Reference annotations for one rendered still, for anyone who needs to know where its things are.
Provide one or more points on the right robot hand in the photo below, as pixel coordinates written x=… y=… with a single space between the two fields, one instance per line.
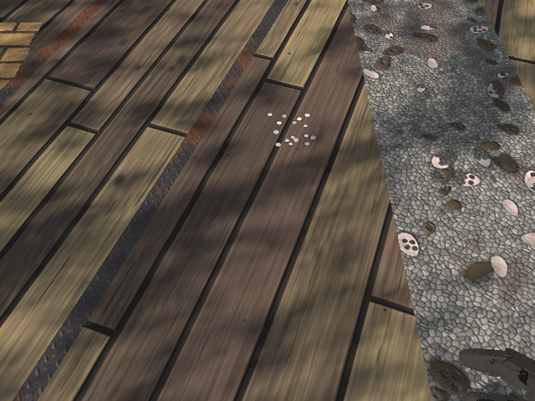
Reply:
x=512 y=366

